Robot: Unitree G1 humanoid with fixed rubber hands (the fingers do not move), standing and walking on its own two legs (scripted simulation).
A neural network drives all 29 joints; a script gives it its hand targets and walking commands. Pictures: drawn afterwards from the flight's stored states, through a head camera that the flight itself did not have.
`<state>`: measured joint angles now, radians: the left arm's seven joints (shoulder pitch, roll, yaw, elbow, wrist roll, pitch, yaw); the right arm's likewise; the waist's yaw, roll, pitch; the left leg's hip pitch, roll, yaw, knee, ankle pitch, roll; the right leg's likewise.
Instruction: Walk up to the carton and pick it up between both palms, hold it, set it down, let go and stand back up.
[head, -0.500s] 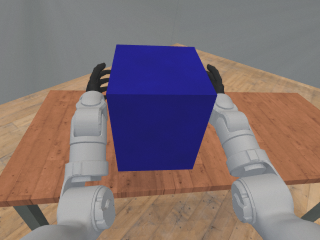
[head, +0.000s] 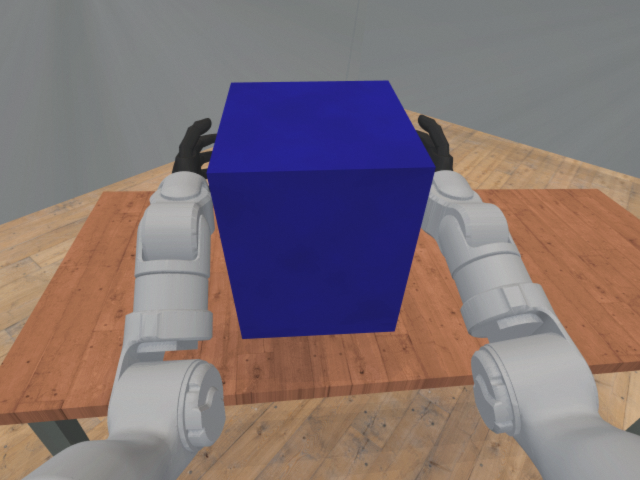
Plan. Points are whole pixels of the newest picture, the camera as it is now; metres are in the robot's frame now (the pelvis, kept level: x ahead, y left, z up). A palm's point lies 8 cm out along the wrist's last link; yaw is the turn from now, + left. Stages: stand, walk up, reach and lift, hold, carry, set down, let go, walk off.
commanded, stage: reach and lift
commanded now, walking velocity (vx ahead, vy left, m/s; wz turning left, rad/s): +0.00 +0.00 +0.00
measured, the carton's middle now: (315, 210) +0.38 +0.00 +0.21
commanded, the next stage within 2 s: hold in 0.52 s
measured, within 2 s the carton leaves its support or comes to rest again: neither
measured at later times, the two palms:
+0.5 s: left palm (191, 166) +0.36 +0.14 +0.27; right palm (446, 162) +0.37 -0.14 +0.29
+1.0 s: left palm (189, 163) +0.35 +0.15 +0.28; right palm (450, 156) +0.36 -0.14 +0.30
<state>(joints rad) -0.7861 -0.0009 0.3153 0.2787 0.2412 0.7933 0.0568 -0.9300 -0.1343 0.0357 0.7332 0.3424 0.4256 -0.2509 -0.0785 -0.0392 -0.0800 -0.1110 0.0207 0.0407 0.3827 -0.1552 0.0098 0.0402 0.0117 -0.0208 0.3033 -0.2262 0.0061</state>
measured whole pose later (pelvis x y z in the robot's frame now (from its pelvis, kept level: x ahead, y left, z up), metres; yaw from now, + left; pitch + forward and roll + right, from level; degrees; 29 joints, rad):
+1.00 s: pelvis +0.00 -0.01 +0.00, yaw +0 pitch -6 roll -1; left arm -0.87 0.02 0.34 0.35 0.23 0.87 0.05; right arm -1.03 -0.17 0.05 0.79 0.40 0.55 -0.28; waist -0.07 -0.03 -0.16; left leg -0.14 0.03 0.03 0.39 -0.15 0.00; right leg 0.00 0.02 -0.02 0.32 -0.23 0.00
